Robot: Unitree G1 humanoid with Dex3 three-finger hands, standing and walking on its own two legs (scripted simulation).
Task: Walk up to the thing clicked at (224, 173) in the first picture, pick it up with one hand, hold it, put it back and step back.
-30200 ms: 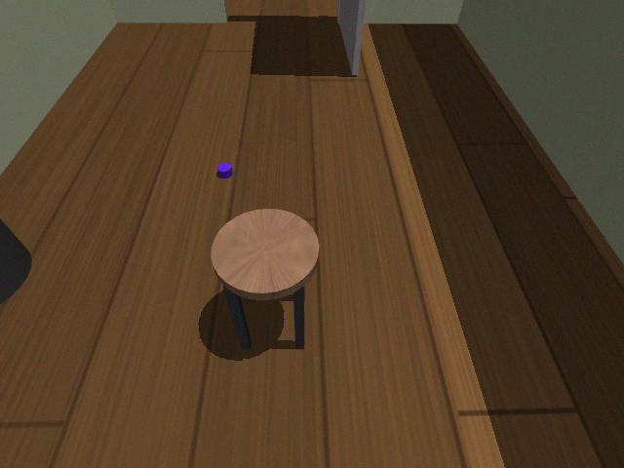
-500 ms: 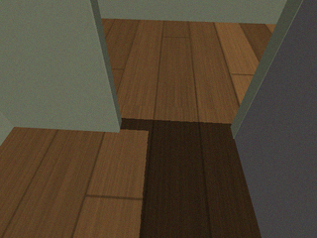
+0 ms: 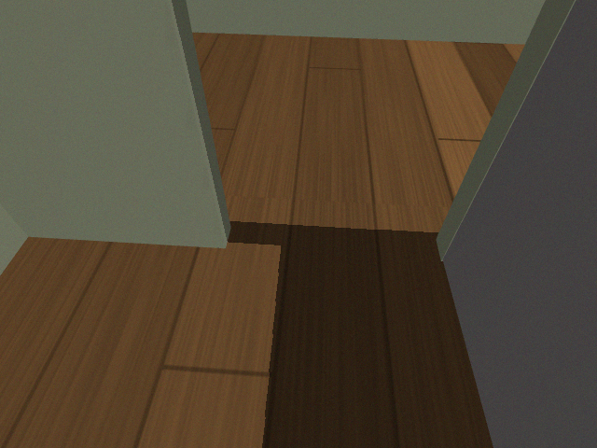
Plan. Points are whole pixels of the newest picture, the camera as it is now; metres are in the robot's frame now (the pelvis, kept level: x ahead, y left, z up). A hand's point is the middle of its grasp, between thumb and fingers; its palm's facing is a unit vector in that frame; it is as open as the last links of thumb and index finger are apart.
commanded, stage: stand
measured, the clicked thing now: out of the picture -0.88 +0.21 -0.76
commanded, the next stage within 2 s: walk up in 0.24 s
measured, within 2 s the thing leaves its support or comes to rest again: neither
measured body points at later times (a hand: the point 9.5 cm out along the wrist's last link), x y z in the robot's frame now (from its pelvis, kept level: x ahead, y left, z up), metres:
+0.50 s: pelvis +0.04 -0.03 -0.02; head +0.05 -0.05 +0.43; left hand +0.12 +0.30 -0.12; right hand +0.06 -0.36 -0.14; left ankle -0.01 +0.11 -0.75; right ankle +0.09 -0.17 -0.74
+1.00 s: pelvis +0.22 -0.01 -0.03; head +0.24 +0.01 +0.42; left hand +0.26 +0.32 -0.16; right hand +0.32 -0.33 -0.12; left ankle +0.29 +0.10 -0.75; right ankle +0.12 -0.16 -0.68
